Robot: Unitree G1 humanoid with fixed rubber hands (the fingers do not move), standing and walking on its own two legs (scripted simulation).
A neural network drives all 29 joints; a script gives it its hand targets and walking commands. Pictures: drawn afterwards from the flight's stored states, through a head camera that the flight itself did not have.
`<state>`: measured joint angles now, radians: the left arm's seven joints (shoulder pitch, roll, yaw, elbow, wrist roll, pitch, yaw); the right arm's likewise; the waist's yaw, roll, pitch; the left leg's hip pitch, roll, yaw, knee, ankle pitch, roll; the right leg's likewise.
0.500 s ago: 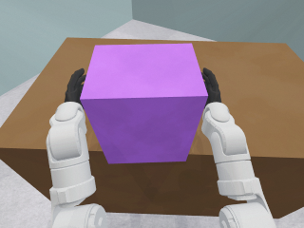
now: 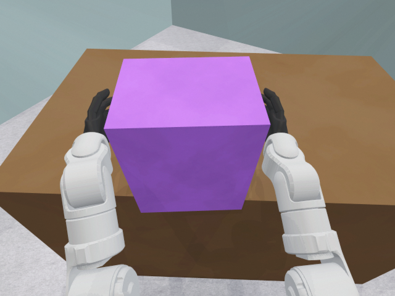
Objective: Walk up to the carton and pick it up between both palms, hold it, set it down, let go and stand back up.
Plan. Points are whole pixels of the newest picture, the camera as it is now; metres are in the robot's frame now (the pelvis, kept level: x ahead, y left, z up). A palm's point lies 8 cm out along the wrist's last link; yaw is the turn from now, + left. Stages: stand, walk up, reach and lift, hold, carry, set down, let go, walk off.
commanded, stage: hold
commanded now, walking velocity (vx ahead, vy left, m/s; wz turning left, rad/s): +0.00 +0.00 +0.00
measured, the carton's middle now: (189, 142) +0.37 +0.00 +0.13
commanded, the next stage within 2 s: none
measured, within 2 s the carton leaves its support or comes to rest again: neither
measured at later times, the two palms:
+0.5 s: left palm (98, 135) +0.34 +0.16 +0.18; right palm (274, 132) +0.36 -0.16 +0.17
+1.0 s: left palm (98, 135) +0.34 +0.16 +0.18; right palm (274, 132) +0.36 -0.16 +0.17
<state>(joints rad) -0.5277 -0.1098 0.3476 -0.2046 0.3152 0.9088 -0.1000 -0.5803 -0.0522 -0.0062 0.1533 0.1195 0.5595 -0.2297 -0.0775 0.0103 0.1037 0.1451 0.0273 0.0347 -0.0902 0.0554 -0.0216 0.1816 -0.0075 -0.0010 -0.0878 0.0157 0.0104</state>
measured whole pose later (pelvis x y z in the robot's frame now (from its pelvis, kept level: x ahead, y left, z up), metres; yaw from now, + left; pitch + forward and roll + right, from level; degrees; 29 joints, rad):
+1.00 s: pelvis +0.00 +0.00 +0.00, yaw +0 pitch -6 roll +0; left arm -0.53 -0.11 0.35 -0.20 0.31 0.91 -0.10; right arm -0.58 -0.05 -0.01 0.16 0.12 0.56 -0.23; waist -0.08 0.01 0.10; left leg 0.15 0.03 0.04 -0.09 0.06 -0.02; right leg 0.18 -0.01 0.00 -0.09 0.02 0.01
